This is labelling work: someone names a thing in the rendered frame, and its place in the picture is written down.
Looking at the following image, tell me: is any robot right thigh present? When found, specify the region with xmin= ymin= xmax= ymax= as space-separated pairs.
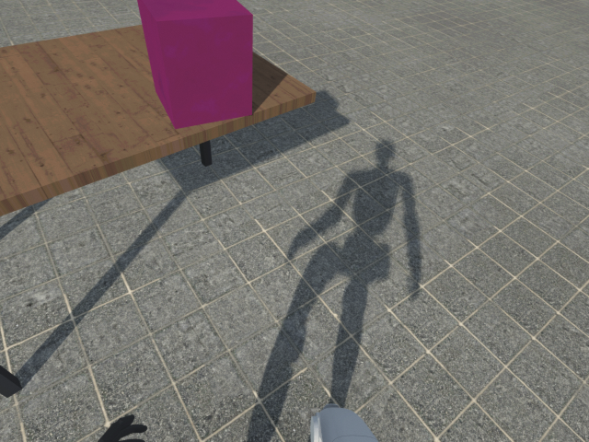
xmin=310 ymin=407 xmax=378 ymax=442

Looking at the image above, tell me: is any left robot hand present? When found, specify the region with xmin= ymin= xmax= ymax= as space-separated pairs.
xmin=98 ymin=414 xmax=147 ymax=442

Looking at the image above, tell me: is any table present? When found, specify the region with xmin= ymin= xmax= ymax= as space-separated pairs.
xmin=0 ymin=25 xmax=317 ymax=398

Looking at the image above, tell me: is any carton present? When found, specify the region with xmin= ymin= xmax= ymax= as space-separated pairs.
xmin=137 ymin=0 xmax=253 ymax=129

